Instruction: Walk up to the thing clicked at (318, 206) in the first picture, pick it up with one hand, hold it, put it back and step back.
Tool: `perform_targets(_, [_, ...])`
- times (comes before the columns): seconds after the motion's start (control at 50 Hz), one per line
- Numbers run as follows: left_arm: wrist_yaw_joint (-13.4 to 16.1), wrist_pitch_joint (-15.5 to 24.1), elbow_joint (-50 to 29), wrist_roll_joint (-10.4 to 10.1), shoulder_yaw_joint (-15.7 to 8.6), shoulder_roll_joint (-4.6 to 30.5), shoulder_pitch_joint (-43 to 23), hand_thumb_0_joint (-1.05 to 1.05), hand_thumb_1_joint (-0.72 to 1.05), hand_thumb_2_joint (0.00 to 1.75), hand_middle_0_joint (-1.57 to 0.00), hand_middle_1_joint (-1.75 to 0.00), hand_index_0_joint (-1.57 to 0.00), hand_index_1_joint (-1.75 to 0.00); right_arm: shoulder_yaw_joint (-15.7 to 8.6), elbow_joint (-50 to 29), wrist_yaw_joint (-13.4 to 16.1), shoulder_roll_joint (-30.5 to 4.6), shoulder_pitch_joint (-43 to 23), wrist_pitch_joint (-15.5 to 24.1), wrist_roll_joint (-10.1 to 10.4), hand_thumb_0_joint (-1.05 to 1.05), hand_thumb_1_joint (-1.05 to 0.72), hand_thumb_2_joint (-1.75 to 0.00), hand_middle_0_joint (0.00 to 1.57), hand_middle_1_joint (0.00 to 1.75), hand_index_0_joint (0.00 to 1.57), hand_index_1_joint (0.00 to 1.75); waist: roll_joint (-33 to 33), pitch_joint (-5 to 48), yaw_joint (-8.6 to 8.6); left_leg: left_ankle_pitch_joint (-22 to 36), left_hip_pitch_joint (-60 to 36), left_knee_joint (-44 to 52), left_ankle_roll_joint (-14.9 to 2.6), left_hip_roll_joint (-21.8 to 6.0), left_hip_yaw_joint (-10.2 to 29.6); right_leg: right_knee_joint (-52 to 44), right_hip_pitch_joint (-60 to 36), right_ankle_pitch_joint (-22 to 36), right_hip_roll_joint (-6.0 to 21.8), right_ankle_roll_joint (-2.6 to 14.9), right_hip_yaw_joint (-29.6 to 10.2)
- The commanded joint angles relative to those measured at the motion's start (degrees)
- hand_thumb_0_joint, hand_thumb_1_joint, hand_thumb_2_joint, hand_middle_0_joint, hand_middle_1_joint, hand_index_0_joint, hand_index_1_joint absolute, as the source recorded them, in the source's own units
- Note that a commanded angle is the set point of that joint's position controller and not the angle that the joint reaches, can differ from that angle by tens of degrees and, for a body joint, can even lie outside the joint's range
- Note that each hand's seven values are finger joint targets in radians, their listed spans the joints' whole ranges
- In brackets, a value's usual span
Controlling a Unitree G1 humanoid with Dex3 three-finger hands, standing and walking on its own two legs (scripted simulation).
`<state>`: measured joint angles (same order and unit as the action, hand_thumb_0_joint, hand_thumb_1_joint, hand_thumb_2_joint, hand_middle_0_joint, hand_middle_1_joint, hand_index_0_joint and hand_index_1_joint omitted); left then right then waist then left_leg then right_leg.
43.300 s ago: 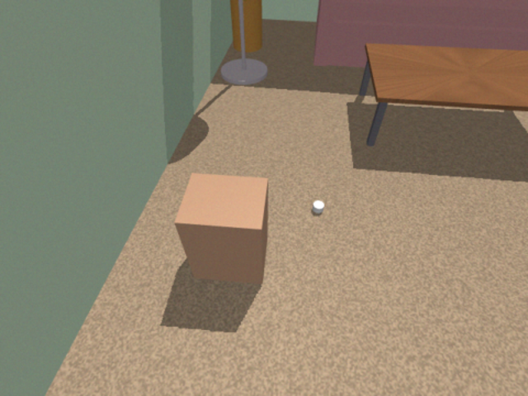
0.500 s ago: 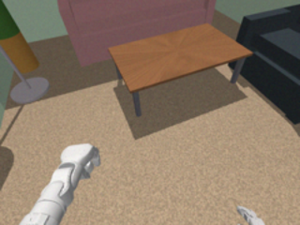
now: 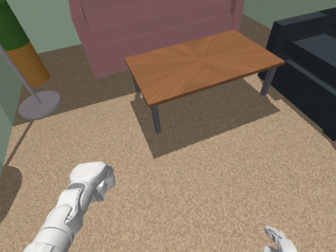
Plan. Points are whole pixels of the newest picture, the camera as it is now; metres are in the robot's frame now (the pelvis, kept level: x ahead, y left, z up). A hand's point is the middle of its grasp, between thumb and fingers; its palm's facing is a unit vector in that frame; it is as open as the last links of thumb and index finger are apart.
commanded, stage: hold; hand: left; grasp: from above
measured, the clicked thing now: (96, 186) +0.32 +0.23 -0.06
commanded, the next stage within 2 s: crouch in 0.86 s
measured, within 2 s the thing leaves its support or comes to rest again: neither
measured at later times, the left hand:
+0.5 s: hand (94, 189) +0.29 +0.22 -0.02, palm faces -0.43 -0.06 -0.90, open 6.3 cm
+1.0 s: hand (96, 184) +0.31 +0.22 -0.02, palm faces -0.42 -0.05 -0.91, open 6.3 cm
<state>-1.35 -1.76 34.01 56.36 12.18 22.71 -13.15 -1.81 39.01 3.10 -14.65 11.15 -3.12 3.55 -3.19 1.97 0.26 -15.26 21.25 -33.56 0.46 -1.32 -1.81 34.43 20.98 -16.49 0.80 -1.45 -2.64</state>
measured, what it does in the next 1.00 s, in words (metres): stands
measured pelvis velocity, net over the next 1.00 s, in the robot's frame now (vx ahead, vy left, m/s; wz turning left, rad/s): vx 0.01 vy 0.00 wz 0.00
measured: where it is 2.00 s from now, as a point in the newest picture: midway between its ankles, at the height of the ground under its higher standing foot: outside the picture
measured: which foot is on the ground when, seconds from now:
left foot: down 0.00-1.00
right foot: down 0.00-1.00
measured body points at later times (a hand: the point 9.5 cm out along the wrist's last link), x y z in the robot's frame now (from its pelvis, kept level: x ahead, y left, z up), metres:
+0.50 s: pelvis +0.00 +0.00 +0.01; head +0.01 -0.02 +0.46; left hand +0.31 +0.22 +0.03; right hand +0.15 -0.25 -0.11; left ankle +0.02 +0.13 -0.73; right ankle +0.01 -0.14 -0.73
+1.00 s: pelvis +0.01 +0.00 +0.01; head +0.02 -0.02 +0.46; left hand +0.33 +0.22 +0.03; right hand +0.16 -0.25 -0.11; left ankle +0.02 +0.13 -0.73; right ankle +0.01 -0.14 -0.73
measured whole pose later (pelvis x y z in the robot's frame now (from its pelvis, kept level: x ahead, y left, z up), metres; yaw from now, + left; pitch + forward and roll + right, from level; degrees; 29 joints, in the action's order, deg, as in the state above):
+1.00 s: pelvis +0.01 +0.00 +0.01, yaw +0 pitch +2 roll +0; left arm -1.8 -1.3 34.5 56.6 12.6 22.6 -14.3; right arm -1.9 39.1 3.4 -14.6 10.5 -4.4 4.1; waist -3.0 1.1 0.8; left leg -13.5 16.3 -28.2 0.5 -1.3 -2.0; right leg 29.2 16.2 -14.7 0.8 -1.3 -2.8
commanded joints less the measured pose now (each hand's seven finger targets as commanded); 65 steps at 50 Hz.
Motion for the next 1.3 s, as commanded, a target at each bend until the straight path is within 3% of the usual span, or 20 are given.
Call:
perform_targets(0.0, [1.5, 0.3, -9.9, 0.1, -5.6, 11.3, -17.2, 0.00, 0.64, 0.40, -0.89, -0.71, -0.98, -0.62, -2.0, -7.6, 0.6, -6.8, -5.3, 2.8, 0.2, 0.00, -0.91, -0.90, 0.20, 0.30, 0.20, 0.30, 3.8, 13.2, 0.11, 9.0, -8.2, 4.5, -1.16, 2.1, -0.2, -6.4, -3.2, 7.8, -2.5, 1.34, 1.5])
perform_targets(0.2, [0.1, 0.3, -12.3, -0.1, -6.4, 12.8, -17.5, 0.00, 0.65, 0.36, -0.89, -0.68, -0.98, -0.59, -1.7, -8.4, 0.8, -6.6, -6.6, 2.7, 0.4, 0.00, -0.91, -0.90, 0.20, 0.30, 0.20, 0.30, 2.4, 12.1, 0.65, 7.8, -9.8, 6.3, -1.16, 2.0, -0.5, -8.3, -4.3, 6.2, -2.4, 1.50, 1.6])
perform_targets(0.32, [0.2, 0.4, -11.4, -0.3, -5.1, 11.3, -17.8, 0.00, 0.65, 0.42, -0.89, -0.72, -0.98, -0.63, -1.7, -8.4, 0.9, -6.8, -6.4, 2.6, 0.5, 0.00, -0.91, -0.90, 0.20, 0.30, 0.20, 0.30, 2.9, 11.8, 0.05, 8.6, -10.5, 7.1, -1.14, 1.7, -0.3, -8.3, -4.3, 7.3, -2.7, 1.67, 1.8])
perform_targets(0.4, [0.3, 0.6, -11.9, 0.1, -6.3, 12.3, -17.4, 0.00, 0.62, 0.42, -0.88, -0.71, -0.96, -0.62, -1.7, -8.6, 0.9, -6.6, -6.5, 2.5, 0.6, 0.00, -0.91, -0.90, 0.20, 0.30, 0.20, 0.30, 1.8, 12.6, 1.05, 9.9, -11.1, 7.4, -0.95, 1.9, -0.5, -8.5, -5.2, 8.0, -2.6, 1.79, 1.8])
perform_targets(0.48, [0.6, 0.5, -12.4, -0.1, -5.1, 11.3, -18.8, 0.00, 0.65, 0.44, -0.91, -0.70, -0.99, -0.62, -1.7, -8.3, 0.9, -6.6, -6.6, 2.6, 0.6, 0.00, -0.91, -0.90, 0.20, 0.30, 0.20, 0.30, 2.5, 12.9, 0.31, 10.2, -11.7, 7.3, -1.05, 1.9, -0.4, -8.9, -5.5, 8.7, -2.6, 1.66, 1.7])
perform_targets(0.52, [1.0, 0.6, -11.4, 0.0, -6.6, 12.7, -18.4, 0.00, 0.63, 0.43, -0.89, -0.71, -0.97, -0.62, -1.8, -8.1, 0.9, -6.7, -6.2, 2.4, 0.6, 0.00, -0.91, -0.90, 0.20, 0.30, 0.20, 0.30, 2.0, 12.9, 0.46, 10.7, -11.7, 7.4, -0.96, 1.7, -0.4, -8.7, -5.7, 9.1, -2.7, 1.69, 1.8])
perform_targets(0.56, [0.8, 0.6, -11.9, 0.4, -5.5, 11.8, -18.1, 0.00, 0.61, 0.41, -0.86, -0.71, -0.95, -0.62, -1.9, -7.8, 0.9, -6.8, -5.8, 2.3, 0.5, 0.00, -0.91, -0.90, 0.20, 0.30, 0.20, 0.30, 1.9, 14.0, 0.32, 12.5, -12.5, 7.4, -0.92, 1.5, -0.3, -8.2, -6.1, 10.8, -2.8, 1.82, 2.0])
perform_targets(0.64, [0.8, 0.8, -12.1, -0.4, -5.6, 12.0, -19.8, 0.00, 0.64, 0.42, -0.90, -0.69, -0.98, -0.61, -1.9, -7.8, 0.9, -6.8, -6.2, 2.2, 0.6, 0.00, -0.91, -0.90, 0.20, 0.30, 0.20, 0.30, 2.1, 13.1, 0.67, 12.2, -12.3, 7.7, -0.93, 1.7, -0.4, -8.9, -6.4, 10.6, -2.7, 1.76, 2.0])
perform_targets(0.68, [0.7, 0.6, -9.3, -0.5, -4.6, 10.2, -16.8, 0.00, 0.64, 0.43, -0.90, -0.71, -0.98, -0.62, -2.0, -8.0, 0.9, -6.5, -6.1, 2.2, 0.7, 0.00, -0.91, -0.90, 0.20, 0.30, 0.20, 0.30, 3.9, 11.8, 0.31, 12.1, -11.9, 7.6, -1.26, 1.9, -0.6, -9.4, -5.7, 10.9, -2.5, 1.48, 1.9])
perform_targets(0.74, [0.6, 0.5, -10.7, -0.3, -4.9, 10.8, -15.7, 0.00, 0.62, 0.41, -0.88, -0.69, -0.96, -0.60, -2.1, -8.1, 0.8, -6.6, -6.2, 2.0, 0.7, 0.00, -0.91, -0.90, 0.20, 0.30, 0.20, 0.30, 3.0, 12.9, 0.78, 13.6, -12.5, 7.5, -1.10, 2.0, -0.8, -9.2, -6.6, 12.0, -2.4, 1.58, 2.0])
perform_targets(0.88, [1.9, 0.7, -11.5, 0.8, -6.6, 13.1, -21.6, 0.00, 0.62, 0.42, -0.89, -0.68, -0.97, -0.60, -2.3, -7.3, 0.9, -6.9, -5.2, 1.4, 0.6, 0.00, -0.91, -0.90, 0.20, 0.30, 0.20, 0.30, 1.9, 14.4, 0.42, 15.4, -13.7, 7.4, -1.01, 1.8, -0.7, -8.9, -7.2, 13.9, -2.6, 1.73, 2.0])
perform_targets(0.94, [1.8, 0.7, -9.6, 0.2, -6.2, 11.8, -19.1, 0.00, 0.68, 0.34, -0.90, -0.72, -1.02, -0.60, -2.2, -7.5, 0.8, -6.8, -5.7, 1.5, 0.6, 0.00, -0.93, -0.91, 0.20, 0.30, 0.20, 0.30, 2.9, 12.9, 0.64, 13.3, -12.8, 7.6, -1.13, 1.9, -0.8, -9.6, -6.8, 11.8, -2.5, 1.65, 1.9])
perform_targets(0.96, [1.4, 0.7, -9.2, 0.5, -4.3, 9.8, -18.1, 0.00, 0.60, 0.37, -0.82, -0.65, -0.94, -0.56, -2.2, -7.7, 0.7, -6.5, -5.7, 1.5, 0.6, 0.00, -0.89, -0.90, 0.20, 0.30, 0.20, 0.30, 3.0, 12.8, 0.25, 13.6, -13.1, 7.7, -1.26, 1.9, -0.9, -9.6, -6.8, 12.6, -2.3, 1.58, 1.8])
perform_targets(1.0, [1.1, 0.6, -8.4, 0.4, -5.0, 10.6, -16.0, 0.00, 0.63, 0.43, -0.90, -0.64, -0.97, -0.57, -2.4, -7.9, 0.7, -6.9, -5.9, 1.3, 0.7, 0.00, -0.89, -0.90, 0.20, 0.30, 0.20, 0.30, 3.8, 12.4, 0.94, 14.1, -12.6, 7.6, -1.21, 2.0, -0.9, -9.6, -7.3, 12.7, -2.3, 1.59, 1.9])
perform_targets(1.04, [0.9, 1.2, -7.9, 0.5, -4.1, 9.7, -16.1, 0.00, 0.65, 0.46, -0.94, -0.64, -1.00, -0.58, -2.4, -8.1, 0.6, -6.7, -5.4, 1.0, 0.6, 0.00, -0.90, -0.90, 0.20, 0.30, 0.20, 0.30, 4.9, 11.7, 0.20, 14.0, -12.0, 7.3, -1.45, 2.0, -1.0, -9.6, -6.8, 13.2, -2.2, 1.40, 1.9])
perform_targets(1.1, [1.9, 2.5, -5.4, 1.0, -3.7, 9.0, -16.3, 0.00, 0.67, 0.47, -0.96, -0.63, -1.02, -0.57, -2.3, -8.0, 0.7, -6.6, -5.0, 0.7, 0.6, 0.00, -0.90, -0.90, 0.20, 0.30, 0.20, 0.30, 6.0, 10.1, -0.35, 12.0, -10.4, 6.9, -1.39, 2.0, -0.7, -9.1, -4.6, 11.1, -2.2, 1.60, 2.1])
perform_targets(1.14, [3.8, 3.6, -3.2, 1.8, -4.9, 9.6, -17.3, 0.00, 0.67, 0.42, -0.94, -0.63, -1.01, -0.56, -2.3, -7.5, 0.7, -6.6, -4.6, 0.6, 0.2, 0.00, -0.90, -0.90, 0.20, 0.30, 0.20, 0.30, 5.7, 10.0, -0.76, 11.2, -8.4, 5.1, -1.45, 2.2, -0.9, -7.7, -2.3, 10.6, -2.1, 1.57, 2.0])
perform_targets(1.18, [6.4, 4.7, 0.3, 2.7, -5.5, 9.9, -19.7, 0.00, 0.67, 0.42, -0.96, -0.61, -1.02, -0.55, -2.3, -6.9, 0.4, -6.7, -4.1, 0.4, -0.3, 0.00, -0.90, -0.90, 0.20, 0.30, 0.20, 0.30, 5.8, 9.3, -1.49, 9.5, -4.9, 2.3, -1.28, 2.2, -0.6, -5.1, 0.9, 9.0, -2.1, 1.69, 2.2])
perform_targets(1.24, [11.3, 5.7, 2.6, 5.3, -6.1, 10.3, -25.9, 0.00, 0.66, 0.38, -0.95, -0.61, -1.02, -0.54, -3.2, -5.3, 0.0, -7.2, -2.3, 0.4, -1.4, 0.00, -0.90, -0.90, 0.20, 0.30, 0.20, 0.30, 3.8, 13.4, -2.74, 8.8, -0.2, -4.5, -0.77, 2.2, -0.7, 1.2, 7.3, 8.5, -2.1, 1.80, 2.0])
perform_targets(1.28, [14.4, 5.7, 8.8, 7.0, -4.7, 8.0, -27.2, 0.00, 0.64, 0.41, -0.94, -0.63, -1.01, -0.56, -3.6, -4.4, -0.6, -7.5, -0.8, 0.6, -2.1, 0.00, -0.90, -0.90, 0.20, 0.30, 0.20, 0.30, 4.4, 15.0, -3.87, 7.2, 6.0, -10.6, -0.51, 2.2, -0.6, 6.5, 12.8, 7.5, -2.2, 1.84, 2.0])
